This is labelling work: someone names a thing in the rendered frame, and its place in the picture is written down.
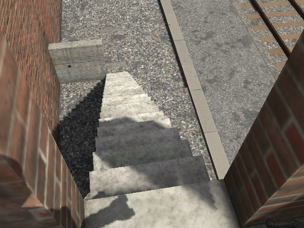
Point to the stairs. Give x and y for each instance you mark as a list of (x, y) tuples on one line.
[(137, 149)]

